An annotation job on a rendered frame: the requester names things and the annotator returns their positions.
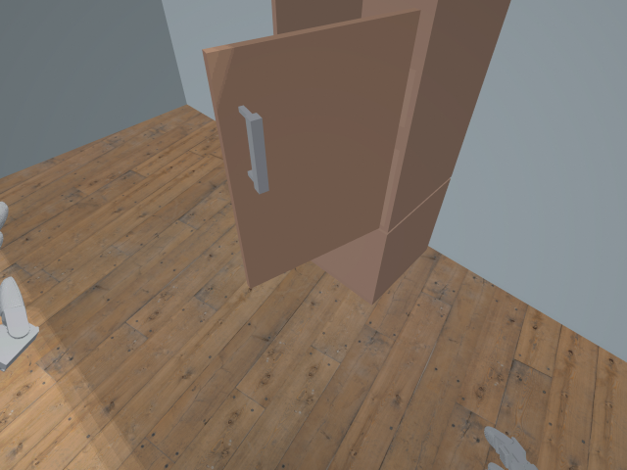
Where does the robot left hand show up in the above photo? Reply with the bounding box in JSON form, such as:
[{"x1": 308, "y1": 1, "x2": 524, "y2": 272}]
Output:
[{"x1": 0, "y1": 202, "x2": 39, "y2": 372}]

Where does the handle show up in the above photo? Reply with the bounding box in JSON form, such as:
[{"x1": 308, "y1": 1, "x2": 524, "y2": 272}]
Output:
[{"x1": 238, "y1": 105, "x2": 269, "y2": 194}]

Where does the robot right hand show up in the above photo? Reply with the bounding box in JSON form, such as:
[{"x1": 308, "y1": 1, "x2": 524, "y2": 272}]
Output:
[{"x1": 484, "y1": 426, "x2": 538, "y2": 470}]

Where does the cupboard door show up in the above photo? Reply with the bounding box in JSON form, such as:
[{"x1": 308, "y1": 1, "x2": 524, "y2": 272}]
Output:
[{"x1": 202, "y1": 8, "x2": 421, "y2": 289}]

